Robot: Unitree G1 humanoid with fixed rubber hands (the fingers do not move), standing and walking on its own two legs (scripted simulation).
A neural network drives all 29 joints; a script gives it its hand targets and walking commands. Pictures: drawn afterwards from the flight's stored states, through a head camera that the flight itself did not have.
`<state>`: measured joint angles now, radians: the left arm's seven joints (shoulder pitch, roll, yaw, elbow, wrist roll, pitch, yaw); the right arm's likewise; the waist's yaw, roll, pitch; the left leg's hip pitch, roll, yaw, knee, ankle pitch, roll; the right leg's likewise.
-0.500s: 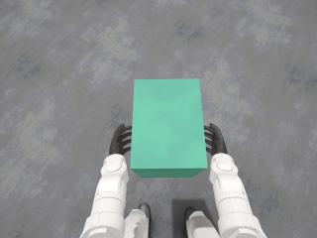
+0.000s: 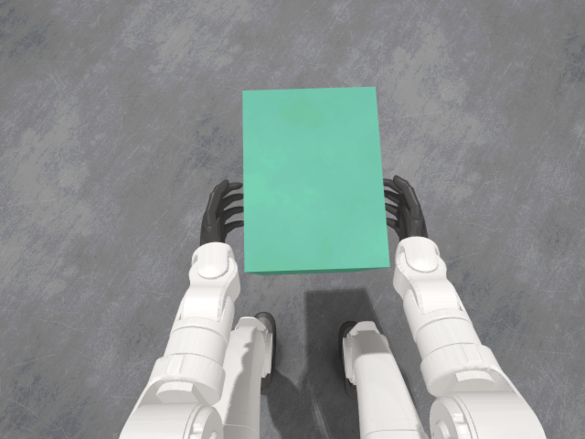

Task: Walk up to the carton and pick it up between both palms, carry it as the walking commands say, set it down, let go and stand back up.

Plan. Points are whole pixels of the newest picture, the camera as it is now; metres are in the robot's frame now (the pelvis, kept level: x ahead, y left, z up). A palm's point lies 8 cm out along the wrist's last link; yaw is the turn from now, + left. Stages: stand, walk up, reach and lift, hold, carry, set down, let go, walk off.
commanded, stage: set down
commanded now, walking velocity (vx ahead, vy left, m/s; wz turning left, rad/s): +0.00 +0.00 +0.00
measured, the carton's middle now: (308, 197) +0.45 +0.01 -0.18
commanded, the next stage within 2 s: none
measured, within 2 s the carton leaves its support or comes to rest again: neither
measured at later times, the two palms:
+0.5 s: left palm (230, 229) +0.40 +0.14 -0.20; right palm (391, 214) +0.43 -0.13 -0.21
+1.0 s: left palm (236, 219) +0.43 +0.14 -0.28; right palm (375, 202) +0.47 -0.12 -0.29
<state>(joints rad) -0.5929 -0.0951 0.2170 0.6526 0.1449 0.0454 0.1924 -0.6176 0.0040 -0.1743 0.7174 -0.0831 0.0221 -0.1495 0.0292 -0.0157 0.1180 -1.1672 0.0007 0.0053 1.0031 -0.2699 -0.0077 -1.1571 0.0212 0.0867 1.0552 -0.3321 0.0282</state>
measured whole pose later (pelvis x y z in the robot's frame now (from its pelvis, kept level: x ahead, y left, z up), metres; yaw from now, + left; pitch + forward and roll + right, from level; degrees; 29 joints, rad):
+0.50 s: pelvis +0.01 -0.01 -0.05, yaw +1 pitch +38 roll +2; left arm -0.70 -0.04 0.18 0.66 0.06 -0.02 0.24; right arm -0.76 -0.06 -0.11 0.71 0.00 -0.01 -0.19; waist 0.03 -0.02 0.07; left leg -1.53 -0.01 0.00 1.21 -0.34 -0.02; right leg -1.53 0.03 0.09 1.28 -0.41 0.03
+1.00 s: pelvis -0.02 -0.01 -0.13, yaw +2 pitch +40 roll +3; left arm -0.96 -0.01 0.29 0.67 0.04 0.11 0.22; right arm -1.05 -0.14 -0.10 0.78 0.01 0.10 -0.16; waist 0.03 -0.02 0.13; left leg -1.82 -0.01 -0.01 1.52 -0.40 -0.04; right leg -1.82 0.04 0.09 1.60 -0.48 0.02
